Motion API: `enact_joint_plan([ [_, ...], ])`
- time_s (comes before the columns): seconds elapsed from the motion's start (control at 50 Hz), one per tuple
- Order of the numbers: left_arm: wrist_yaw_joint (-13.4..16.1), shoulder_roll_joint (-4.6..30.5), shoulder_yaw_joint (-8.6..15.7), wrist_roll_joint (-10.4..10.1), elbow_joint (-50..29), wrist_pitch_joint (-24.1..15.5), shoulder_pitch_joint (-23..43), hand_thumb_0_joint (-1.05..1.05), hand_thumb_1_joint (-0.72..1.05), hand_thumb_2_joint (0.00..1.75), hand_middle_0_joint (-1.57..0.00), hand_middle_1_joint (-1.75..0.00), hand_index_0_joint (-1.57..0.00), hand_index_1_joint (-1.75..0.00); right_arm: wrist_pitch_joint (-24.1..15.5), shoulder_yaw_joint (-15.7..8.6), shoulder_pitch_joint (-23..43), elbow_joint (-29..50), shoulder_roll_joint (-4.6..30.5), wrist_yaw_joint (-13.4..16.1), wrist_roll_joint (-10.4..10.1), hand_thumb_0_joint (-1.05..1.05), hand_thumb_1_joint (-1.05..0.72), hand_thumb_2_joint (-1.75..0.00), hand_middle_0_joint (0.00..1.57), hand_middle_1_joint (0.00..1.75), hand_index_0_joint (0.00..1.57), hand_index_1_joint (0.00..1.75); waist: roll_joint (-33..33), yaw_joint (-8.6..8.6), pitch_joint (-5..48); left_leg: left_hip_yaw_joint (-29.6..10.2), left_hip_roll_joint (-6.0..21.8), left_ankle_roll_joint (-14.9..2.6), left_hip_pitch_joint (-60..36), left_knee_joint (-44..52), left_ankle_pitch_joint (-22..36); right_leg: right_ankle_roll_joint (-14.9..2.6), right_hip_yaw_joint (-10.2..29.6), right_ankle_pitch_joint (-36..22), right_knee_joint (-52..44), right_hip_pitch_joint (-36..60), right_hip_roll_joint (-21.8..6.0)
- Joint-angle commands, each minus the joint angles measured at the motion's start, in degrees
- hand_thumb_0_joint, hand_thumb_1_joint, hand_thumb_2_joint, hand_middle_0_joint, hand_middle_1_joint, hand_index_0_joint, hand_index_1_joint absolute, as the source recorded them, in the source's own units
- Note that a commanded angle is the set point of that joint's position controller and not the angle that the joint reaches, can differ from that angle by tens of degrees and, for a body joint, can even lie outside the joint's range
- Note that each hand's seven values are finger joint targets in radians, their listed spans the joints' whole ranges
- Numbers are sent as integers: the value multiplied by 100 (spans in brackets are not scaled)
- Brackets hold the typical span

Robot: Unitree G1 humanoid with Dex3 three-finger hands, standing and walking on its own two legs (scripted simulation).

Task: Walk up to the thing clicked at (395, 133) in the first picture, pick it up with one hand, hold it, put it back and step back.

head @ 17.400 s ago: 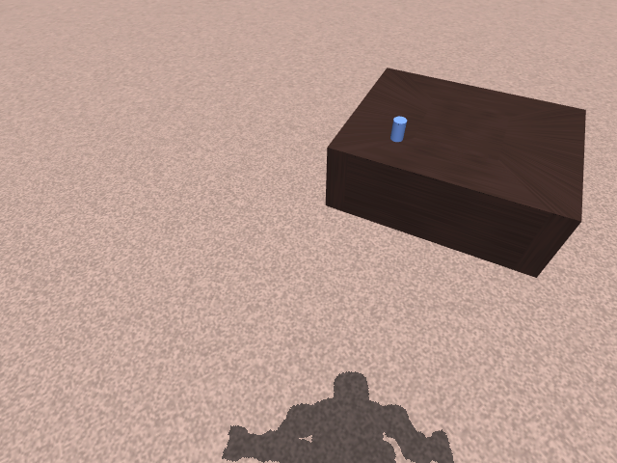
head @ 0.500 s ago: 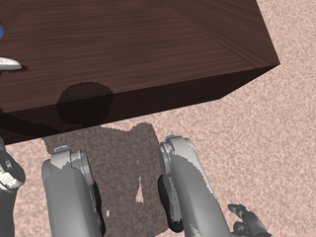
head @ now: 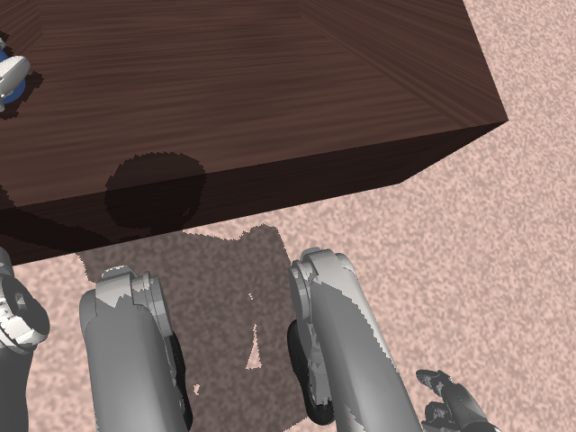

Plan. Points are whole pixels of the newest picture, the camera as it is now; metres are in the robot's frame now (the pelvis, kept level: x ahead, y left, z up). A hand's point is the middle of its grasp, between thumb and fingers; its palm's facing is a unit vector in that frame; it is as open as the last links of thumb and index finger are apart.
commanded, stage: settle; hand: left
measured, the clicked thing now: out of the picture +0.53 +0.31 +0.00
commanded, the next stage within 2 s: lift in 1.26 s
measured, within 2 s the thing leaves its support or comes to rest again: leaves its support in 0.08 s
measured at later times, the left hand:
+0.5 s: hand out of the picture +0.52 +0.32 +0.09, palm faces +0.32 -0.94 -0.04, open 8.3 cm
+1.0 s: hand out of the picture +0.52 +0.33 +0.14, palm faces +0.32 -0.95 -0.04, open 8.3 cm
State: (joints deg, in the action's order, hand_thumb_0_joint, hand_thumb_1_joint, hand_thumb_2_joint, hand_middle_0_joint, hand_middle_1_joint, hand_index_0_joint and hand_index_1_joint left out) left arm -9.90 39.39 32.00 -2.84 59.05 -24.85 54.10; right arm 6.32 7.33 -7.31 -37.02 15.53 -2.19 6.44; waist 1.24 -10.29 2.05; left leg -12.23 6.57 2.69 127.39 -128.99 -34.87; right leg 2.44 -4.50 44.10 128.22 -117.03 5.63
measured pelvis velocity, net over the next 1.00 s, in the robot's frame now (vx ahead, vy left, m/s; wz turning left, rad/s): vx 0.01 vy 0.01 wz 0.06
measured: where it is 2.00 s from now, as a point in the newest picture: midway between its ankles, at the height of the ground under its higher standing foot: (246, 394)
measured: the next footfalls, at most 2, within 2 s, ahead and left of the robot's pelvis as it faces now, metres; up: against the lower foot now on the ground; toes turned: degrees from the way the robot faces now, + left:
none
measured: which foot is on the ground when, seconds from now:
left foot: down 0.00-1.00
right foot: down 0.00-1.00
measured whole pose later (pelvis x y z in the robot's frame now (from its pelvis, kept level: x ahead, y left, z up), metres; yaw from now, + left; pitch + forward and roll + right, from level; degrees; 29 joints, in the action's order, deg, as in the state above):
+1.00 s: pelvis +0.01 +0.01 +0.10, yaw +4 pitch +35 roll -7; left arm -10.0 35.5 29.5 -3.4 55.3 -19.2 53.1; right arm 4.0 3.3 -10.9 -36.6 14.5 -0.6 2.9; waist -1.0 -8.8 7.6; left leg -7.3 6.7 1.6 111.9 -110.1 -33.7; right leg 2.1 -2.4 41.9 109.5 -102.7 3.5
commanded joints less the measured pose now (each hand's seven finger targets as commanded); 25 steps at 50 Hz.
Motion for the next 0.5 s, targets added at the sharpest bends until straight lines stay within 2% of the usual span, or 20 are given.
enact_joint_plan([
  [0.0, -18, 1607, 89, -122, -1394, -337, 2026, 0, 18, 109, -118, -125, -119, -125, -32, -427, -1046, 183, 1317, 74, -21, 0, -91, -90, 20, 30, 20, 30, -1746, 24, 4174, 593, -13, -367, -3517, 1248, 728, -387, -452, -1488, -1681, 1544, 42],
  [0.04, -15, 1781, 216, -174, -1631, -316, 2109, 0, 18, 111, -119, -127, -121, -126, -30, -433, -1060, 205, 1317, 80, -39, 0, -91, -90, 20, 30, 20, 30, -1844, 100, 4388, 616, -23, -365, -3644, 1275, 823, -382, -416, -1567, -1724, 1680, 33],
  [0.06, -14, 1690, 147, -174, -1522, -264, 2075, 0, 18, 112, -120, -128, -122, -127, -28, -448, -1062, 192, 1332, 87, -57, 0, -91, -90, 20, 30, 20, 30, -1796, 63, 4372, 602, -16, -372, -3725, 1274, 879, -381, -421, -1603, -1731, 1610, 31],
  [0.08, -1, 1715, 191, -191, -1674, -251, 2135, 0, 19, 114, -122, -130, -124, -130, -27, -461, -1111, 190, 1317, 94, -63, 0, -91, -90, 20, 30, 20, 30, -1788, 65, 4481, 604, -18, -376, -3764, 1268, 973, -372, -403, -1687, -1762, 1681, 32],
  [0.1, 12, 1700, 137, -199, -1794, -229, 2227, 0, 17, 115, -123, -132, -125, -131, -29, -474, -1060, 212, 1301, 102, -68, 0, -91, -90, 20, 30, 20, 30, -1844, 99, 4459, 630, -29, -376, -3757, 1314, 894, -378, -366, -1620, -1816, 1660, 22],
  [0.12, 24, 1646, 116, -177, -1741, -183, 2176, 0, 17, 116, -123, -133, -125, -132, -19, -488, -1150, 193, 1285, 110, -80, 0, -91, -90, 20, 30, 20, 30, -1918, 62, 4424, 613, -24, -365, -3858, 1397, 887, -391, -383, -1602, -1831, 1653, 13],
  [0.14, 48, 1662, 77, -136, -1750, -138, 2115, 0, 14, 117, -125, -135, -127, -134, -22, -517, -1101, 204, 1292, 111, -95, 0, -91, -90, 20, 30, 20, 30, -1944, 127, 4381, 612, -26, -356, -3904, 1482, 755, -410, -367, -1479, -1871, 1590, 6],
  [0.16, 50, 1608, 22, -132, -1769, -111, 2170, 0, 14, 117, -124, -134, -126, -134, -26, -528, -1083, 207, 1275, 115, -110, 0, -90, -90, 20, 30, 20, 30, -1955, 81, 4325, 592, -23, -353, -3896, 1544, 638, -415, -371, -1383, -1917, 1543, -2],
  [0.2, 85, 1621, 84, -146, -1793, -30, 2106, 0, 15, 117, -125, -135, -127, -134, -29, -566, -1133, 232, 1267, 141, -151, 0, -90, -90, 20, 30, 20, 30, -1847, 100, 4417, 596, -35, -362, -3985, 1635, 672, -408, -338, -1425, -2035, 1660, -14],
  [0.24, 65, 1514, -4, -193, -1868, 20, 2194, 0, 15, 119, -125, -137, -127, -136, -26, -575, -1175, 232, 1252, 159, -181, 0, -90, -90, 20, 30, 20, 30, -1805, 46, 4427, 602, -39, -375, -4029, 1683, 746, -397, -308, -1505, -2118, 1744, -25],
  [0.26, 74, 1660, 93, -204, -1899, 43, 2128, 0, 15, 119, -125, -137, -128, -136, -46, -583, -1166, 234, 1262, 167, -198, 0, -90, -89, 20, 30, 20, 30, -1766, 106, 4437, 611, -40, -382, -4052, 1719, 816, -390, -288, -1562, -2163, 1802, -26],
  [0.3, 90, 1577, 79, -212, -1718, 128, 2066, 0, 16, 119, -126, -137, -129, -136, -54, -582, -1246, 243, 1210, 173, -223, 0, -90, -89, 20, 30, 20, 30, -1508, 74, 4391, 666, -49, -427, -3892, 1709, 970, -349, -223, -1735, -2331, 2075, -35],
  [0.34, 69, 1377, -14, -233, -1567, 180, 2002, 0, 14, 118, -125, -137, -128, -136, -73, -594, -1236, 247, 1183, 179, -241, 0, -89, -89, 20, 30, 20, 30, -1455, 23, 4245, 656, -50, -429, -3885, 1814, 869, -360, -221, -1642, -2406, 2027, -43],
  [0.38, 59, 1384, -45, -194, -1422, 223, 1893, 0, 15, 119, -126, -137, -129, -136, -91, -611, -1256, 273, 1170, 180, -267, 0, -89, -89, 20, 30, 20, 30, -1369, 82, 4096, 679, -58, -432, -3842, 1952, 758, -372, -179, -1528, -2552, 2070, -50],
  [0.4, 49, 1478, -30, -161, -1501, 220, 1955, 0, 14, 119, -125, -137, -128, -136, -95, -625, -1206, 290, 1164, 187, -285, 0, -89, -89, 20, 30, 20, 30, -1430, 96, 3981, 667, -62, -418, -3796, 2071, 500, -396, -179, -1284, -2584, 1971, -56],
  [0.44, 37, 1398, -58, -189, -1549, 237, 1958, 0, 15, 118, -125, -136, -128, -135, -116, -648, -1204, 313, 1163, 182, -303, 0, -88, -89, 20, 30, 20, 30, -1423, 121, 4112, 630, -55, -411, -4020, 2173, 539, -415, -175, -1311, -2630, 1971, -56],
  [0.48, 10, 1290, -75, -214, -1508, 248, 1941, 0, 17, 119, -124, -136, -127, -134, -131, -688, -1246, 319, 1177, 192, -332, 0, -88, -89, 20, 30, 20, 30, -1527, 90, 4020, 590, -50, -386, -4155, 2328, 469, -428, -186, -1268, -2645, 1887, -90],
])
